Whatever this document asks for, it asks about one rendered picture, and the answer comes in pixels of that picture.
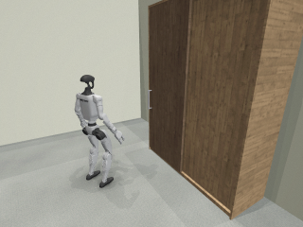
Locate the robot left thigh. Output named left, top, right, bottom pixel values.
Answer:
left=82, top=127, right=98, bottom=155

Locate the robot left hand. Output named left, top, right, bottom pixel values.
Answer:
left=80, top=120, right=88, bottom=129

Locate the robot right upper arm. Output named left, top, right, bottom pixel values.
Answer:
left=93, top=95, right=104, bottom=120

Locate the robot left upper arm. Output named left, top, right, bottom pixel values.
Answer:
left=74, top=92, right=82, bottom=114

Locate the wardrobe door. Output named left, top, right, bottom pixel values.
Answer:
left=149, top=0, right=192, bottom=172
left=182, top=0, right=268, bottom=211

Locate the robot right hand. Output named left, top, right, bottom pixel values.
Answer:
left=115, top=131, right=125, bottom=145

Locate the robot right forearm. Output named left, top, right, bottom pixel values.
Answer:
left=102, top=113, right=117, bottom=134

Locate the left robot foot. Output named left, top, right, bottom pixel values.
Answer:
left=86, top=170, right=100, bottom=181

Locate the robot left forearm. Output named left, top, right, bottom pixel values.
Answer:
left=75, top=112, right=85, bottom=123

